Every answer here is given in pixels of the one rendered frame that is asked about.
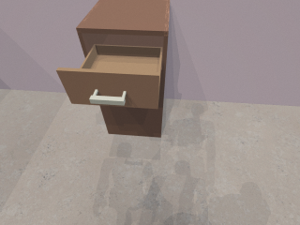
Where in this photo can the cabinet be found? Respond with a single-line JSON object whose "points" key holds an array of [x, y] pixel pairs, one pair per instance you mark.
{"points": [[143, 23]]}

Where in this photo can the drawer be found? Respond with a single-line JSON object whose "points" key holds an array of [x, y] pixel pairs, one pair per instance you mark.
{"points": [[113, 69]]}

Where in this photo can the handle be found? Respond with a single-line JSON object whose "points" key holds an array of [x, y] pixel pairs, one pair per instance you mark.
{"points": [[107, 100]]}

